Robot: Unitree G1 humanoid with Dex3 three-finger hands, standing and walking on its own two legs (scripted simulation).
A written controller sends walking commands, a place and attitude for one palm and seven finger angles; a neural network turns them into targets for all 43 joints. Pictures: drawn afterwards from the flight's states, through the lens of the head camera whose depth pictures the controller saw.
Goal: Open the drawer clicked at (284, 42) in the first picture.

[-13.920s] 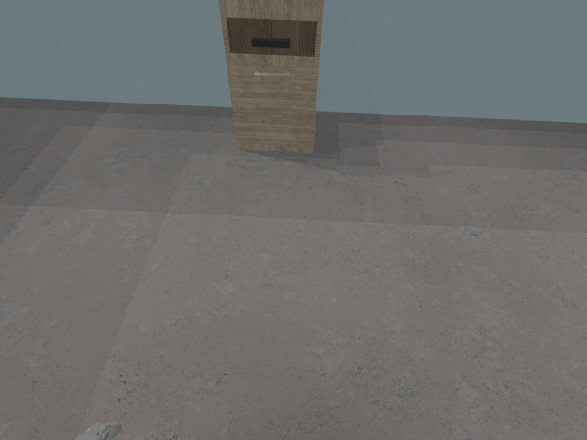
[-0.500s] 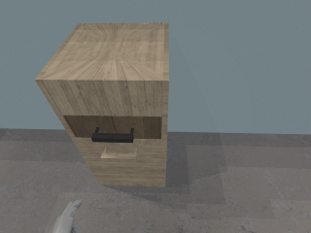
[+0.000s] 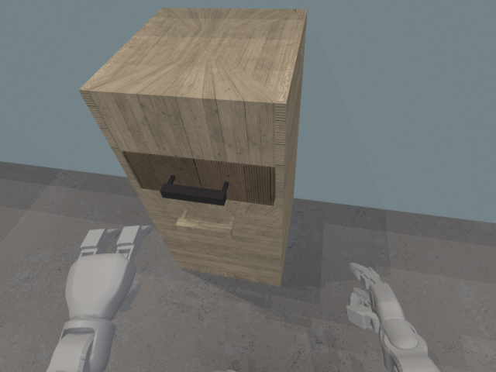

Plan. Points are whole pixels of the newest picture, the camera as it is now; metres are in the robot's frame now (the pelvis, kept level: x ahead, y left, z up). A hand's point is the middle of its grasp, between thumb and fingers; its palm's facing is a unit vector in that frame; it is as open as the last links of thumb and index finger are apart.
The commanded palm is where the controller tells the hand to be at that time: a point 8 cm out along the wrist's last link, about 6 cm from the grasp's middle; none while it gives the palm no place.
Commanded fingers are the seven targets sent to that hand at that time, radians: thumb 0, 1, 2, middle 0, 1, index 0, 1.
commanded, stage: raise the hand with hooked fingers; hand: left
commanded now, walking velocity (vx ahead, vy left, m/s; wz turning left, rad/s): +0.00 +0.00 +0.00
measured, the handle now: (196, 188) +0.53 +0.24 -0.10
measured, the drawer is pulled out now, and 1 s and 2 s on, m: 0.00 0.00 0.00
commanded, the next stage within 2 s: move the hooked fingers above the handle in 1.22 s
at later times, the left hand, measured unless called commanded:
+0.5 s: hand (165, 222) +0.31 +0.19 +0.08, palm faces +0.11 -0.10 -0.99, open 13.0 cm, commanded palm +0.28 +0.20 +0.14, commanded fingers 0.00 -0.50 0.30 -0.30 -1.20 -0.30 -1.20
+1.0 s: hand (129, 190) +0.34 +0.25 +0.12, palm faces +0.00 -0.10 -1.00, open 13.8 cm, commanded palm +0.31 +0.26 +0.18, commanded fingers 0.00 -0.50 0.30 -0.30 -1.20 -0.30 -1.20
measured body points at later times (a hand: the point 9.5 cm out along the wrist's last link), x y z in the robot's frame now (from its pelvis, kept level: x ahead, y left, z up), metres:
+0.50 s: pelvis +0.00 +0.00 +0.03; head +0.02 -0.05 +0.48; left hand +0.30 +0.19 +0.13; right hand +0.14 -0.30 -0.08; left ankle +0.00 +0.13 -0.69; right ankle -0.01 -0.05 -0.69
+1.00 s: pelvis +0.00 +0.06 +0.05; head +0.00 +0.04 +0.50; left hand +0.34 +0.25 +0.17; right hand +0.17 -0.17 -0.05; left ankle +0.00 +0.13 -0.69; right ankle -0.01 -0.05 -0.69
